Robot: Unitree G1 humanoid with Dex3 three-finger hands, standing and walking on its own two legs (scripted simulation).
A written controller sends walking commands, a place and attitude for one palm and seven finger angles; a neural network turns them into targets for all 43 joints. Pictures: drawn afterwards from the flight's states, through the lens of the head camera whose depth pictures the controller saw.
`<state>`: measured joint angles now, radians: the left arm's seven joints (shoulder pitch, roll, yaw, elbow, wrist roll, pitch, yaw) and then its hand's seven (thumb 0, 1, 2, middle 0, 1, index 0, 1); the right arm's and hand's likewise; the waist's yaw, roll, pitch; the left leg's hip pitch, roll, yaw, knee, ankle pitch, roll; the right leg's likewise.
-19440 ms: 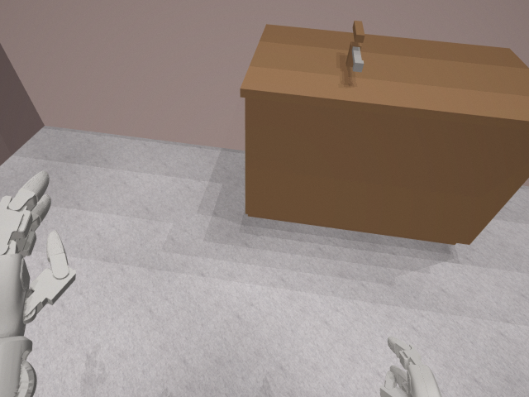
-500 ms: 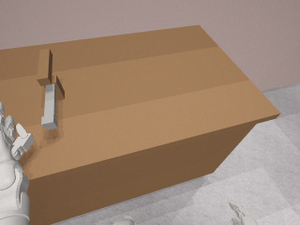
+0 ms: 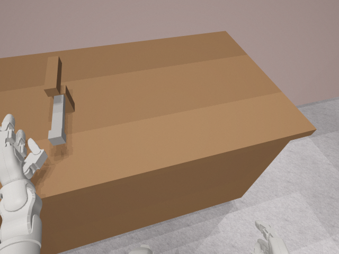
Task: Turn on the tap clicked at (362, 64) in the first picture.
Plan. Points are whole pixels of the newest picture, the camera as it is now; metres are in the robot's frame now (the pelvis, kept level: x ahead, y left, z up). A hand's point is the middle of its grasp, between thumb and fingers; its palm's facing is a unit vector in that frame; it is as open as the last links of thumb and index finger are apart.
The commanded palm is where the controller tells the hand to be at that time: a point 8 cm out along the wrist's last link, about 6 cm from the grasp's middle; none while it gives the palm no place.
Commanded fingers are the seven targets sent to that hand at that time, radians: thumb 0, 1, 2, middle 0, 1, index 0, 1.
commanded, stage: push the lever round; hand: left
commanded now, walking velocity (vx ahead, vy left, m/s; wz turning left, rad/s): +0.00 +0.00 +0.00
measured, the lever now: (57, 136) +0.35 +0.29 +0.08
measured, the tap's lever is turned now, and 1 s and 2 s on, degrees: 0 17 45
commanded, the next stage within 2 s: none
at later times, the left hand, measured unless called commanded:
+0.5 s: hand (58, 146) +0.32 +0.28 +0.07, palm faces +0.57 -0.82 -0.09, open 7.8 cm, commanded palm +0.28 +0.30 +0.08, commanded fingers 0.00 0.90 0.90 -0.15 -0.15 -0.15 -0.15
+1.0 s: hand (80, 143) +0.33 +0.23 +0.08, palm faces +0.64 -0.77 -0.07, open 7.7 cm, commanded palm +0.29 +0.25 +0.08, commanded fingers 0.00 0.90 0.90 -0.15 -0.15 -0.15 -0.15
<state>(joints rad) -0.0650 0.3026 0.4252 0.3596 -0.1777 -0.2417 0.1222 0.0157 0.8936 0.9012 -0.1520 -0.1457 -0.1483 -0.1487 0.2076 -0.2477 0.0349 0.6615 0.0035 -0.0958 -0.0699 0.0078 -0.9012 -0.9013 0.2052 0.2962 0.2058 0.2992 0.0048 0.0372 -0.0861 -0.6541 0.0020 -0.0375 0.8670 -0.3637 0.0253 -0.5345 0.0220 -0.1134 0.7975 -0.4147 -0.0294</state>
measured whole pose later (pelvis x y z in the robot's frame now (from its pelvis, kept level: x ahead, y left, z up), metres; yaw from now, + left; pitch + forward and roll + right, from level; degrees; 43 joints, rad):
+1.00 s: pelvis +0.01 -0.01 +0.00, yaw +0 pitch +8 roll -2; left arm -0.10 0.13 0.22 0.28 -0.05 -0.19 0.47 0.03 0.94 0.91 -0.15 -0.15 -0.15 -0.15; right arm 0.19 -0.23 0.02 0.65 -0.03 -0.03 -0.03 0.01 -0.90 -0.90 0.20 0.30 0.20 0.30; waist 0.00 0.05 -0.10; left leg -0.62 0.00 -0.04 0.86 -0.37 0.01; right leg -0.51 0.02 -0.11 0.80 -0.43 -0.04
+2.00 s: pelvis +0.00 -0.02 +0.00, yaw +1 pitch +10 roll -2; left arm -0.45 0.00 0.24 0.61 0.08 -0.14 0.85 0.01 0.91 0.91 -0.15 -0.15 -0.15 -0.15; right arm 0.18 -0.20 -0.01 0.72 -0.08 0.04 0.02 0.01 -0.90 -0.90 0.20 0.30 0.20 0.30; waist -0.04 0.05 -0.14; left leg -0.68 0.01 -0.06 0.87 -0.36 0.00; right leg -0.57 0.03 -0.13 0.83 -0.43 -0.06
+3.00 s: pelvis +0.01 -0.03 -0.01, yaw +0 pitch +16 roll -2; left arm -0.78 0.07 0.44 0.94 0.17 -0.14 0.96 0.01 0.92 0.92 -0.15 -0.15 -0.14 -0.14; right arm 0.27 -0.21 -0.04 0.76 -0.13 0.03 0.08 0.00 -0.91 -0.90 0.20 0.30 0.20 0.30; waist -0.11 0.05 -0.18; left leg -0.80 0.01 -0.06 0.90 -0.38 -0.02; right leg -0.69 0.04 -0.13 0.86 -0.45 -0.07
